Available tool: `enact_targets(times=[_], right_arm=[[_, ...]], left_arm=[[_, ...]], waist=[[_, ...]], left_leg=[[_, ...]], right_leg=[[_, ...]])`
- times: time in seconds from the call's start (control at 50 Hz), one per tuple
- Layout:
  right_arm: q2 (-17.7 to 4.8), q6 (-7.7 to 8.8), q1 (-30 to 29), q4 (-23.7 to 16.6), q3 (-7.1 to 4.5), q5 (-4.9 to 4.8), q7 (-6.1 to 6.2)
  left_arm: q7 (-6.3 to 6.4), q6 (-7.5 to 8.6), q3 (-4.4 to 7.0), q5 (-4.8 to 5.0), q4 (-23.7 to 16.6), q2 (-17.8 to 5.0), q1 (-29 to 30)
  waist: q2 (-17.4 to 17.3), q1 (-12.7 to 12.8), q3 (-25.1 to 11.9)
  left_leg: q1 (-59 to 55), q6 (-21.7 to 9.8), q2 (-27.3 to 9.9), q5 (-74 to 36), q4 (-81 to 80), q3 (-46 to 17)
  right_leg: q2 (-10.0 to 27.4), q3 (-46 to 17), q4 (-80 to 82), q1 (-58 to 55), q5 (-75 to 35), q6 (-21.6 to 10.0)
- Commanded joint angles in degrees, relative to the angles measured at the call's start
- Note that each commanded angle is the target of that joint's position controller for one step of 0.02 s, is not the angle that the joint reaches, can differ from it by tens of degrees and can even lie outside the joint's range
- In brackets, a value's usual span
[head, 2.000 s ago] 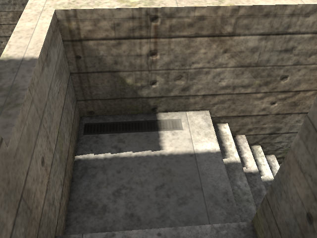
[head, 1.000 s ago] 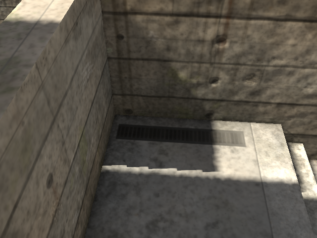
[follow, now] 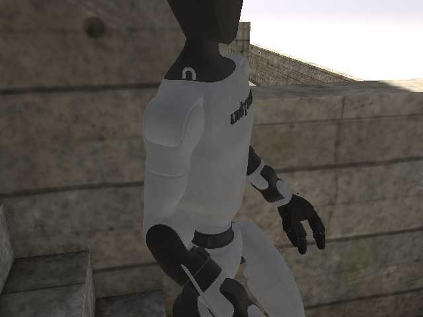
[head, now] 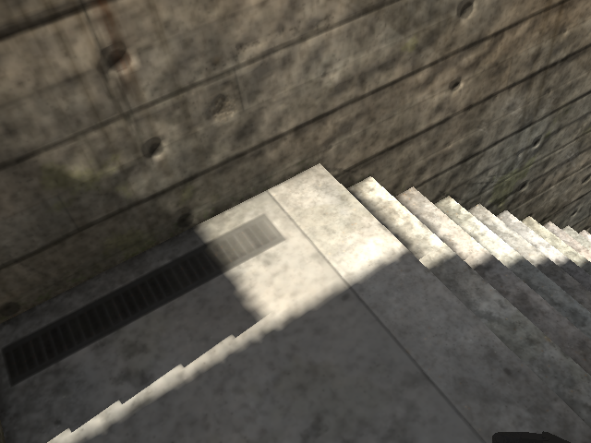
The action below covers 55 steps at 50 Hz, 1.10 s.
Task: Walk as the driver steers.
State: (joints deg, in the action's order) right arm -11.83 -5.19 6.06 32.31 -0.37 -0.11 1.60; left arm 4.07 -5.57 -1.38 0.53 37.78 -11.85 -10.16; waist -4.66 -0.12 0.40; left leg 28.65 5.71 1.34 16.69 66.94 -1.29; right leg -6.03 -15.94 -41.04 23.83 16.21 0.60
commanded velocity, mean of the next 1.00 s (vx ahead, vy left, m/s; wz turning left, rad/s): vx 0.27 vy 0.00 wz -0.26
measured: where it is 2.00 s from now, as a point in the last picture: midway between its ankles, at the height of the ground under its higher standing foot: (367, 407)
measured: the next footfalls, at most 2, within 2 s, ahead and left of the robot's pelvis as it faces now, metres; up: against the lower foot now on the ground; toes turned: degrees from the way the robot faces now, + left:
left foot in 0.04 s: -0.03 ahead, +0.13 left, +0.00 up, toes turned +0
right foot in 0.58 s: +0.11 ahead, -0.07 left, +0.00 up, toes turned +0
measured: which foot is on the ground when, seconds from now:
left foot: up 0.00-0.02, down 0.04-0.66, up 0.68-1.00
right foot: down 0.00-0.08, up 0.10-0.56, down 0.58-1.00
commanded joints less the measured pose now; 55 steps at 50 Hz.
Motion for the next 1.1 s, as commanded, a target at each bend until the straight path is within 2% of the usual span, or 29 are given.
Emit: enact_targets(times=[0.02,0.04,0.06,0.08,0.1,0.12,0.14,0.18,0.24,0.32,0.36,0.44,0.5,0.6,0.64,0.66,0.68,0.7,0.74,0.76,0.78,0.8,0.82,0.86,0.94,1.02,1.06,1.08,1.1], right_arm=[[-2.1,1.17,9.3,-0.4,-0.82,-0.46,-1.67],[0.2,1.18,9.1,-0.3,-0.54,-1.14,-1.55],[-1.1,1.25,9.1,0.8,-0.64,-0.11,-2.11],[-3.5,0.81,11.8,2.2,-0.69,0.43,-2.43],[-3.5,1.02,14.9,3.8,-1.48,0.47,-2.75],[-4.8,2.18,15.8,4.0,-2.45,1.93,-2.94],[-5.0,2.50,13.7,4.4,-2.62,2.19,-2.23],[-3.4,2.35,11.6,5.0,-1.77,1.02,-1.03],[-2.6,3.22,11.7,6.5,-1.09,0.24,-1.21],[-3.4,4.14,16.9,7.4,-1.52,0.10,-0.79],[-6.2,4.74,20.2,7.7,-2.62,-0.66,-0.61],[-7.5,5.29,23.1,9.4,-3.56,-1.20,-0.64],[-8.3,5.59,23.1,10.4,-4.08,-1.17,-2.05],[-9.5,5.46,21.2,10.6,-5.02,-1.53,-1.98],[-8.6,6.25,19.6,8.8,-4.76,0.97,-1.55],[-9.1,7.07,17.9,7.7,-5.12,1.81,-1.36],[-8.4,8.66,15.0,6.5,-5.05,1.46,-1.46],[-8.5,9.94,14.4,6.4,-5.26,-0.25,-1.55],[-9.1,9.85,9.7,6.3,-5.24,-0.71,-0.73],[-8.7,9.74,9.4,6.5,-5.21,0.58,-0.58],[-8.5,9.75,11.2,7.8,-5.52,1.29,-1.27],[-9.3,10.08,7.9,7.1,-5.73,0.38,-2.09],[-8.5,10.18,2.2,4.6,-5.16,1.29,-2.59],[-4.1,10.28,0.0,4.2,-3.79,2.29,-3.18],[-2.9,8.93,-2.6,1.3,-3.31,1.35,-2.62],[-3.4,11.99,-10.3,-1.4,-2.56,0.40,-3.57],[-5.7,13.05,-2.3,1.6,-3.35,-0.06,-2.98],[-5.9,14.06,7.2,4.8,-3.84,1.10,-2.59],[-7.8,14.27,23.2,10.3,-4.62,1.25,-2.85]], left_arm=[[-0.71,0.55,3.27,-0.07,-5.7,-9.3,6.4],[-0.56,0.56,3.00,1.95,-5.3,-7.4,2.9],[-0.93,0.84,2.83,1.88,-4.4,-4.4,-0.7],[-2.04,1.57,2.29,0.18,-4.1,-1.3,-5.8],[-2.78,3.38,3.23,1.48,-4.9,-4.3,-3.7],[-2.50,4.38,4.15,3.83,-6.5,-7.0,3.9],[-1.99,4.17,4.61,3.98,-6.4,-7.6,7.5],[-2.58,2.63,3.48,1.67,-3.1,-4.0,5.4],[-3.45,1.92,3.08,0.24,0.1,-1.5,2.6],[-3.26,2.71,3.07,1.29,0.0,-2.8,5.3],[-3.08,4.11,3.51,1.87,-0.6,-4.8,7.6],[-3.62,6.15,3.62,1.57,-1.0,-4.4,9.4],[-4.26,6.70,3.10,1.77,-2.0,-3.1,11.6],[-4.97,6.38,3.33,1.69,-0.2,-2.4,6.3],[-5.21,6.78,4.59,2.89,2.5,-4.9,-1.6],[-5.12,6.97,6.06,3.30,5.0,-7.9,-11.4],[-5.20,7.31,6.98,3.09,7.6,-10.9,-18.5],[-5.29,8.26,6.87,2.95,8.7,-10.8,-19.5],[-4.62,9.46,6.34,2.47,8.0,-9.2,-13.4],[-3.95,9.52,5.99,2.61,7.0,-7.8,-10.7],[-3.75,10.05,6.32,1.13,6.4,-8.5,-11.2],[-2.27,10.51,6.27,1.22,7.8,-7.4,-13.1],[-0.93,10.18,6.11,1.83,8.4,-6.3,-13.0],[1.44,9.13,5.30,1.53,9.5,-5.2,-14.3],[1.05,9.51,4.74,2.41,10.9,-5.0,-15.2],[1.00,8.01,5.10,3.62,11.8,-3.8,-19.0],[1.38,6.51,5.11,3.07,11.2,-3.2,-16.8],[0.49,6.43,5.04,2.36,11.9,-3.4,-16.2],[-0.89,7.01,5.11,0.92,11.4,-3.1,-14.0]], waist=[[19.4,-5.7,-6.2],[17.8,-4.2,-4.5],[8.4,-0.9,-4.0],[-6.9,3.0,-6.2],[-11.0,-0.2,-4.2],[-8.3,-2.9,-0.2],[-5.1,-2.7,3.7],[-4.3,-1.2,2.0],[-3.2,0.4,3.3],[-2.5,-2.3,5.3],[-1.6,-4.8,6.5],[-1.8,-6.4,5.9],[-0.3,-5.9,6.0],[2.4,-1.9,2.8],[8.5,1.0,-3.3],[13.5,4.5,-7.5],[23.3,6.9,-10.1],[16.4,6.1,-6.5],[0.2,1.7,1.2],[1.2,0.7,0.7],[4.2,-0.6,-0.6],[5.9,-0.5,-0.4],[4.5,-0.6,1.7],[5.7,-0.7,1.3],[7.6,-0.4,1.0],[8.6,5.2,3.2],[12.0,3.5,1.4],[10.2,-0.8,-2.3],[5.8,-5.3,-8.2]], left_leg=[[-20.0,-3.3,1.4,-0.4,-20.0,6.8],[-18.0,-5.9,0.0,4.1,-41.3,3.1],[-22.1,-6.4,-1.8,0.0,-43.5,-0.1],[-33.0,-9.9,-9.7,-32.5,-34.0,-9.3],[-37.2,-14.7,-15.4,-38.8,-36.7,-20.3],[-31.8,-16.5,-18.0,-26.0,-44.5,-29.5],[-29.2,-14.7,-16.9,-19.1,-46.9,-27.5],[-21.2,-10.5,-12.7,-9.6,-49.9,-20.1],[-11.5,-7.7,-8.7,-12.6,-51.8,-12.3],[-17.1,-10.4,-9.5,-4.0,-54.7,-13.9],[-22.4,-13.0,-10.7,-3.2,-54.6,-17.0],[-30.1,-17.1,-12.4,-1.0,-54.2,-16.9],[-30.3,-19.3,-13.8,-10.3,-52.6,-13.9],[-27.5,-17.8,-12.4,-13.6,-43.9,-5.5],[-18.7,-12.4,-5.4,-21.2,-28.8,2.8],[-2.3,-8.1,-0.4,-16.7,-12.1,6.1],[15.7,-5.4,4.3,15.7,7.2,1.4],[24.6,-6.7,1.4,19.7,8.4,-6.4],[25.3,-7.5,-4.8,9.2,-0.3,-7.7],[22.0,-7.2,-5.8,5.9,-3.0,-5.9],[19.7,-8.2,-6.2,-2.2,-4.0,-6.3],[20.0,-9.2,-7.3,-8.3,-8.3,-8.5],[12.9,-8.7,-5.1,-20.7,-20.7,-5.1],[-0.2,-7.3,-0.6,-38.3,-31.3,-1.2],[-8.3,-5.7,1.0,-42.1,-31.9,-3.6],[3.2,-5.9,-2.5,-38.7,-44.9,-6.6],[-1.9,-7.2,-7.1,-45.0,-57.0,-10.8],[-14.3,-7.3,-6.1,-54.3,-61.5,-7.6],[-39.3,-8.7,-12.2,-76.1,-56.3,-9.3]], right_leg=[[10.0,-10.0,11.5,-0.4,-35.9,-13.9],[8.7,-9.8,10.5,-7.2,-27.9,-11.7],[4.4,-6.4,1.6,-5.1,-18.7,-8.3],[1.8,-3.5,-5.0,9.5,6.6,-3.8],[-1.2,-4.4,-2.1,24.2,16.0,-1.5],[1.8,-4.2,0.2,25.3,15.0,-1.0],[4.0,-2.1,1.9,23.3,10.6,-0.6],[6.8,3.8,6.2,7.5,1.1,0.5],[5.9,7.7,3.5,-6.8,-6.3,0.8],[6.2,9.4,8.8,-5.8,-3.3,0.2],[5.9,11.0,9.7,-2.2,0.6,-0.7],[5.5,14.7,7.5,5.3,3.8,-2.8],[5.9,16.2,5.1,5.1,7.1,-4.1],[3.0,18.5,5.2,-1.2,5.7,-7.1],[3.2,11.6,3.1,-16.1,-11.6,-10.8],[7.9,-1.1,5.4,-31.4,-18.1,-16.6],[18.3,-22.0,15.0,-41.9,-23.9,-25.0],[21.4,-26.1,17.7,-40.2,-14.4,-25.5],[19.8,-17.3,14.2,-28.0,-14.4,-20.0],[17.8,-13.7,14.3,-24.1,-19.9,-18.2],[15.1,-11.1,12.4,-21.4,-23.9,-16.5],[14.2,-9.9,11.4,-21.0,-20.6,-13.4],[8.5,-3.0,10.5,-9.3,-16.1,-12.1],[3.3,-0.2,7.6,2.6,-10.7,-11.9],[1.9,-6.3,1.3,9.1,-7.5,-12.3],[2.5,-11.4,-10.4,-10.9,-10.1,-10.4],[0.8,-11.4,-21.9,-18.1,-10.9,-8.0],[-2.7,-6.8,-31.1,-15.7,-13.7,-5.8],[-4.1,-1.8,-47.7,0.6,-2.0,-2.7]])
